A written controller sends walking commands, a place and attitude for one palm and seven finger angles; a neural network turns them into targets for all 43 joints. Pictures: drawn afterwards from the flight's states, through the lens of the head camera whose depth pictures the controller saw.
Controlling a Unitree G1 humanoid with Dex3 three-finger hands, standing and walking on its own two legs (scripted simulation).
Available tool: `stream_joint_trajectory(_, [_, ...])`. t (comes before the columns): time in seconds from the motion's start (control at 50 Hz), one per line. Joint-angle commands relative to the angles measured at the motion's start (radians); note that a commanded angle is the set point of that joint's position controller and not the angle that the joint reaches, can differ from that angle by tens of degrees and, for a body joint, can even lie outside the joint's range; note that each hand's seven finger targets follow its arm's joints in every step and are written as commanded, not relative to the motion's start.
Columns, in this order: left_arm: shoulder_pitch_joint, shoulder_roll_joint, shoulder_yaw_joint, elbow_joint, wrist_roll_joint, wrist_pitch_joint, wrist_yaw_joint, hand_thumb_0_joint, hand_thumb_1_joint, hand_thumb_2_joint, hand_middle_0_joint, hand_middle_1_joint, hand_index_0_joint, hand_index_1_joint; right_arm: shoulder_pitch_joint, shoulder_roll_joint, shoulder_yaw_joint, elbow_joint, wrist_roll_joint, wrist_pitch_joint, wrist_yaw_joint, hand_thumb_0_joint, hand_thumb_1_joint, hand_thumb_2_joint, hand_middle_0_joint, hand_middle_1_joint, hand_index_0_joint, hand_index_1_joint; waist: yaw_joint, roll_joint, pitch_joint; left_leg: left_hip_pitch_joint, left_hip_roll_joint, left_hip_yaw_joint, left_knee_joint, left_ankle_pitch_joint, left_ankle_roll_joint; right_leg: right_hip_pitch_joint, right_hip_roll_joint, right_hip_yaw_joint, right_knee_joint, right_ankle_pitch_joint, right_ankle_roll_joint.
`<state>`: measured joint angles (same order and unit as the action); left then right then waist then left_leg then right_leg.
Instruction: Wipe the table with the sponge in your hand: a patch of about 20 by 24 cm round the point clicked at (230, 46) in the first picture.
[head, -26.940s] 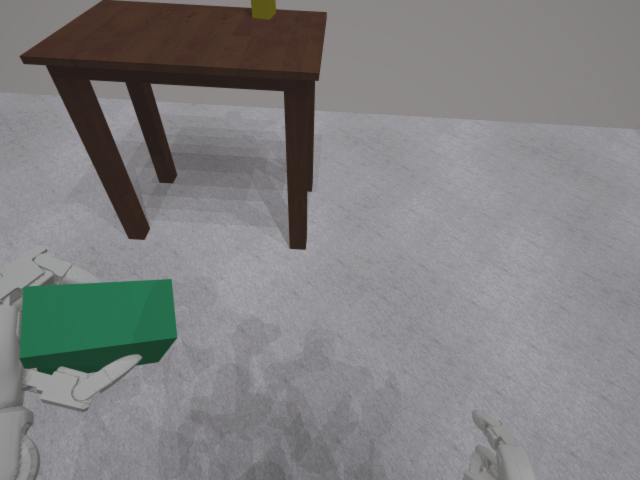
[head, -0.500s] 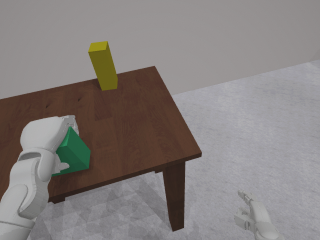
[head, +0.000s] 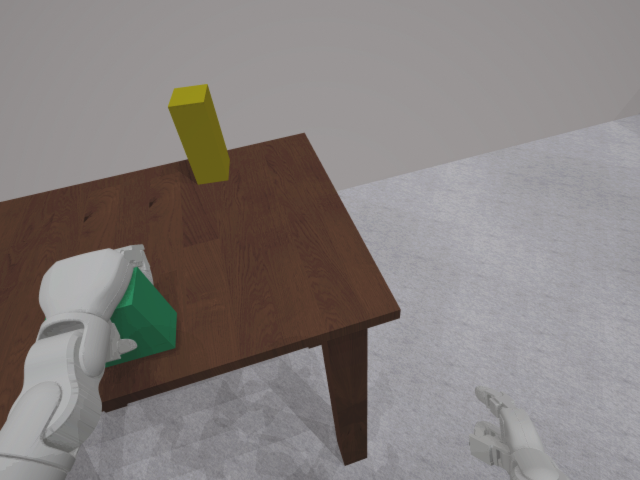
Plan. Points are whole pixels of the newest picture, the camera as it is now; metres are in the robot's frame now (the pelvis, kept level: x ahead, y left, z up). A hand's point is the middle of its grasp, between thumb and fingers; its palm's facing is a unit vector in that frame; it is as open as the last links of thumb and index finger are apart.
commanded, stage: lower the sponge onto the table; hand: left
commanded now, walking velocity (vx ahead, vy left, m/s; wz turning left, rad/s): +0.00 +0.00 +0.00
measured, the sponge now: (125, 326) +0.26 +0.30 +0.07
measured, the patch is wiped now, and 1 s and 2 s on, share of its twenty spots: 0.00 0.15 0.15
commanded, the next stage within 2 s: wipe forward along the first lane in 0.50 s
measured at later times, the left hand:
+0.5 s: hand (110, 329) +0.24 +0.30 +0.09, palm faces -0.01 -0.05 -1.00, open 9.5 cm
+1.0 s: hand (111, 307) +0.27 +0.32 +0.09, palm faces -0.06 +0.00 -1.00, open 9.5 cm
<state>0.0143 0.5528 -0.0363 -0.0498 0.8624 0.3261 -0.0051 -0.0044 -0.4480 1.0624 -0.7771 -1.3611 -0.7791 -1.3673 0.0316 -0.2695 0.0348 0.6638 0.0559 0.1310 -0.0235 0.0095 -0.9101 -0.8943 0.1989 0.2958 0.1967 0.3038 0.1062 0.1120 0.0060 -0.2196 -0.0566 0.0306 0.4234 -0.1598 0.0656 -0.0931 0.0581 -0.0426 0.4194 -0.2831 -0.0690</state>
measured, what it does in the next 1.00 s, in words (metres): stands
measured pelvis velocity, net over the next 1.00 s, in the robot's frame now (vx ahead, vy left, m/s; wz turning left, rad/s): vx -0.01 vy -0.02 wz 0.01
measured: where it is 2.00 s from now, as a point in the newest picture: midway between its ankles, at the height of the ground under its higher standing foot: outside the picture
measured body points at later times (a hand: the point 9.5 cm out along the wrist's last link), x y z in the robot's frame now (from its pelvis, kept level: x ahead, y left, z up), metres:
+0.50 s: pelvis +0.01 -0.02 +0.00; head -0.01 -0.06 +0.45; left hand +0.23 +0.30 +0.15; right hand +0.23 -0.24 -0.10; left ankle +0.05 +0.08 -0.74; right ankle -0.03 -0.08 -0.74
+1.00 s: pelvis -0.01 -0.02 -0.01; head -0.01 -0.07 +0.44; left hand +0.27 +0.32 +0.14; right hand +0.19 -0.27 -0.12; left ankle +0.05 +0.08 -0.74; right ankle -0.03 -0.08 -0.74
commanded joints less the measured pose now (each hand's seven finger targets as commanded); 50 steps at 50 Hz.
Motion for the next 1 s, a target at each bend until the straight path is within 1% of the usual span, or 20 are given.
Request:
stream_joint_trajectory(0.0, [-0.210,0.218,0.131,-0.173,0.021,0.020,0.027,0.000,0.100,1.300,-1.200,-1.600,-1.200,-1.600,-0.199,-0.110,-0.040,-0.173,0.002,-0.048,-0.006,0.000,-0.900,-0.900,0.200,0.300,0.200,0.300,-0.011,-0.047,-0.218,0.145,0.021,-0.093,-0.025,0.184,-0.006,-0.035,-0.011,0.104,-0.061,0.241,-0.010])
stream_joint_trajectory(0.04, [-0.200,0.263,0.163,-0.190,0.028,0.026,0.019,0.000,0.100,1.300,-1.200,-1.600,-1.200,-1.600,-0.223,-0.112,-0.030,-0.182,0.005,-0.043,-0.006,0.000,-0.900,-0.900,0.200,0.300,0.200,0.300,-0.005,-0.026,-0.205,0.139,0.015,-0.099,-0.025,0.171,-0.004,-0.040,-0.003,0.138,-0.063,0.230,-0.021])
stream_joint_trajectory(0.06, [-0.214,0.210,0.121,-0.201,0.024,0.017,0.016,0.000,0.100,1.300,-1.200,-1.600,-1.200,-1.600,-0.203,-0.104,-0.033,-0.183,0.003,-0.047,-0.005,0.000,-0.900,-0.900,0.200,0.300,0.200,0.300,-0.018,-0.048,-0.217,0.143,0.017,-0.089,-0.014,0.193,-0.002,-0.034,-0.011,0.110,-0.052,0.261,-0.012])
stream_joint_trajectory(0.12, [-0.150,0.245,0.162,-0.226,0.023,-0.008,0.019,0.000,0.100,1.300,-1.200,-1.600,-1.200,-1.600,-0.182,-0.108,-0.042,-0.184,-0.003,-0.044,-0.004,0.000,-0.900,-0.900,0.200,0.300,0.200,0.300,-0.007,-0.038,-0.224,0.144,0.016,-0.090,-0.007,0.218,0.001,-0.023,-0.012,0.112,-0.049,0.294,-0.008])
stream_joint_trajectory(0.14, [-0.138,0.293,0.209,-0.221,0.024,-0.008,0.024,0.000,0.100,1.300,-1.200,-1.600,-1.200,-1.600,-0.204,-0.109,-0.035,-0.188,-0.002,-0.044,-0.006,0.000,-0.900,-0.900,0.200,0.300,0.200,0.300,0.004,-0.035,-0.209,0.135,0.013,-0.097,-0.011,0.199,0.002,-0.028,-0.004,0.141,-0.055,0.274,-0.019])
stream_joint_trajectory(0.16, [-0.165,0.252,0.175,-0.212,0.026,-0.014,0.028,0.000,0.100,1.300,-1.200,-1.600,-1.200,-1.600,-0.187,-0.105,-0.035,-0.180,-0.002,-0.045,-0.007,0.000,-0.900,-0.900,0.200,0.300,0.200,0.300,-0.014,-0.046,-0.201,0.132,0.015,-0.086,-0.004,0.206,0.002,-0.036,-0.010,0.116,-0.050,0.283,-0.011])
stream_joint_trajectory(0.2, [-0.143,0.255,0.187,-0.207,0.025,-0.026,0.039,0.000,0.100,1.300,-1.200,-1.600,-1.200,-1.600,-0.172,-0.108,-0.045,-0.178,-0.004,-0.043,-0.009,0.000,-0.900,-0.900,0.200,0.300,0.200,0.300,-0.009,-0.050,-0.209,0.136,0.016,-0.081,0.002,0.211,0.004,-0.035,-0.011,0.120,-0.052,0.296,-0.008])
stream_joint_trajectory(0.24, [-0.111,0.341,0.267,-0.209,0.024,-0.027,0.055,0.000,0.100,1.300,-1.200,-1.600,-1.200,-1.600,-0.189,-0.117,-0.042,-0.178,-0.004,-0.041,-0.010,0.000,-0.900,-0.900,0.200,0.300,0.200,0.300,0.009,-0.021,-0.212,0.123,0.006,-0.085,0.001,0.200,0.002,-0.016,-0.006,0.161,-0.054,0.291,-0.020])
stream_joint_trajectory(0.26, [-0.136,0.264,0.204,-0.213,0.019,-0.032,0.057,0.000,0.100,1.300,-1.200,-1.600,-1.200,-1.600,-0.184,-0.104,-0.042,-0.180,-0.002,-0.045,-0.011,0.000,-0.900,-0.900,0.200,0.300,0.200,0.300,-0.009,-0.039,-0.207,0.124,0.010,-0.072,0.010,0.207,0.004,-0.026,-0.015,0.134,-0.047,0.309,-0.010])
stream_joint_trajectory(0.42, [-0.121,0.290,0.218,-0.130,0.004,-0.056,0.048,0.000,0.100,1.300,-1.200,-1.600,-1.200,-1.600,-0.161,-0.121,-0.053,-0.159,0.002,-0.050,-0.026,0.000,-0.900,-0.900,0.200,0.300,0.200,0.300,-0.027,-0.072,-0.169,0.093,0.004,-0.068,0.027,0.151,0.011,-0.054,-0.019,0.148,-0.063,0.289,0.002])
stream_joint_trajectory(0.44, [-0.117,0.309,0.233,-0.138,0.005,-0.060,0.048,0.000,0.100,1.300,-1.200,-1.600,-1.200,-1.600,-0.181,-0.120,-0.049,-0.165,0.003,-0.053,-0.029,0.000,-0.900,-0.900,0.200,0.300,0.200,0.300,-0.021,-0.042,-0.166,0.101,0.002,-0.071,0.025,0.140,0.011,-0.062,-0.014,0.171,-0.068,0.268,-0.007])
stream_joint_trajectory(0.46, [-0.106,0.269,0.205,-0.124,0.003,-0.067,0.047,0.000,0.100,1.300,-1.200,-1.600,-1.200,-1.600,-0.165,-0.116,-0.052,-0.162,0.003,-0.057,-0.029,0.000,-0.900,-0.900,0.200,0.300,0.200,0.300,-0.026,-0.046,-0.173,0.097,0.004,-0.063,0.034,0.149,0.012,-0.057,-0.021,0.146,-0.059,0.281,0.000])
stream_joint_trajectory(0.5, [-0.064,0.291,0.233,-0.087,0.000,-0.078,0.043,0.000,0.100,1.300,-1.200,-1.600,-1.200,-1.600,-0.149,-0.124,-0.060,-0.153,0.001,-0.055,-0.028,0.000,-0.900,-0.900,0.200,0.300,0.200,0.300,-0.020,-0.076,-0.168,0.080,0.001,-0.065,0.039,0.153,0.012,-0.050,-0.020,0.151,-0.058,0.302,0.002])
stream_joint_trajectory(0.54, [-0.081,0.304,0.243,-0.076,-0.005,-0.084,0.041,0.000,0.100,1.300,-1.200,-1.600,-1.200,-1.600,-0.166,-0.125,-0.054,-0.158,0.004,-0.055,-0.027,0.000,-0.900,-0.900,0.200,0.300,0.200,0.300,-0.020,-0.068,-0.148,0.073,0.000,-0.068,0.038,0.131,0.012,-0.067,-0.016,0.176,-0.063,0.284,-0.005])
stream_joint_trajectory(0.58, [-0.085,0.271,0.217,-0.068,-0.004,-0.098,0.043,0.000,0.100,1.300,-1.200,-1.600,-1.200,-1.600,-0.147,-0.123,-0.059,-0.154,0.004,-0.058,-0.025,0.000,-0.900,-0.900,0.200,0.300,0.200,0.300,-0.024,-0.062,-0.157,0.067,0.002,-0.064,0.040,0.131,0.012,-0.072,-0.020,0.144,-0.056,0.272,0.003])
stream_joint_trajectory(0.64, [-0.127,0.317,0.249,-0.024,0.000,-0.108,0.051,0.000,0.100,1.300,-1.200,-1.600,-1.200,-1.600,-0.154,-0.130,-0.059,-0.148,0.005,-0.056,-0.031,0.000,-0.900,-0.900,0.200,0.300,0.200,0.300,-0.024,-0.059,-0.145,0.054,-0.002,-0.064,0.044,0.102,0.013,-0.086,-0.017,0.177,-0.062,0.251,-0.003])
stream_joint_trajectory(0.7, [-0.149,0.298,0.239,0.051,-0.002,-0.123,0.054,0.000,0.100,1.300,-1.200,-1.600,-1.200,-1.600,-0.127,-0.131,-0.069,-0.135,0.006,-0.057,-0.036,0.000,-0.900,-0.900,0.200,0.300,0.200,0.300,-0.032,-0.119,-0.143,0.032,-0.001,-0.055,0.052,0.093,0.016,-0.088,-0.023,0.155,-0.057,0.256,0.011])
stream_joint_trajectory(0.84, [-0.300,0.312,0.203,0.181,0.012,-0.145,0.039,0.000,0.100,1.300,-1.200,-1.600,-1.200,-1.600,-0.115,-0.140,-0.066,-0.118,0.017,-0.053,-0.042,0.000,-0.900,-0.900,0.200,0.300,0.200,0.300,-0.049,-0.063,-0.151,0.004,-0.008,-0.058,0.052,0.035,0.016,-0.120,-0.021,0.167,-0.059,0.181,0.005])
stream_joint_trajectory(0.88, [-0.331,0.266,0.160,0.213,0.013,-0.160,0.035,0.000,0.100,1.300,-1.200,-1.600,-1.200,-1.600,-0.092,-0.137,-0.071,-0.113,0.018,-0.054,-0.041,0.000,-0.900,-0.900,0.200,0.300,0.200,0.300,-0.062,-0.090,-0.151,0.002,-0.005,-0.056,0.058,0.027,0.018,-0.135,-0.023,0.145,-0.058,0.175,0.012])
stream_joint_trajectory(0.98, [-0.406,0.280,0.157,0.336,0.025,-0.179,0.032,0.000,0.100,1.300,-1.200,-1.600,-1.200,-1.600,-0.050,-0.151,-0.076,-0.099,0.021,-0.049,-0.039,0.000,-0.900,-0.900,0.200,0.300,0.200,0.300,-0.074,-0.145,-0.143,-0.038,-0.005,-0.052,0.070,0.002,0.021,-0.154,-0.024,0.142,-0.050,0.168,0.018])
